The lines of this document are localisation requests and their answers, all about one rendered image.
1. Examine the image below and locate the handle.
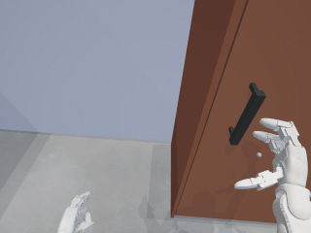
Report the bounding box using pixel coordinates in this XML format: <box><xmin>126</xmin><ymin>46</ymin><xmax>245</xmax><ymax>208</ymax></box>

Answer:
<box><xmin>228</xmin><ymin>83</ymin><xmax>266</xmax><ymax>146</ymax></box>

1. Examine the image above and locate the right robot hand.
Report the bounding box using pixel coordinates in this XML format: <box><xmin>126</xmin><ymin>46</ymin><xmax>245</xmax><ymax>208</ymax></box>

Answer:
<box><xmin>234</xmin><ymin>117</ymin><xmax>308</xmax><ymax>191</ymax></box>

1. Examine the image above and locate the robot right forearm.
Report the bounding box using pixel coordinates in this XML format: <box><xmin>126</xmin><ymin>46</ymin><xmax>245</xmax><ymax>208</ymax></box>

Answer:
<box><xmin>272</xmin><ymin>183</ymin><xmax>311</xmax><ymax>233</ymax></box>

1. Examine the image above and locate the wardrobe door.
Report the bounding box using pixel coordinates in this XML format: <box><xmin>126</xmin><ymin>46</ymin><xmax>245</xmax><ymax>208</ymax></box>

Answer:
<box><xmin>175</xmin><ymin>0</ymin><xmax>311</xmax><ymax>223</ymax></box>

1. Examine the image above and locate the left robot hand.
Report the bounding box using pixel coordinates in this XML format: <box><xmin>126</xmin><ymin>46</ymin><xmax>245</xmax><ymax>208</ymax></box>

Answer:
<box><xmin>56</xmin><ymin>191</ymin><xmax>94</xmax><ymax>233</ymax></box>

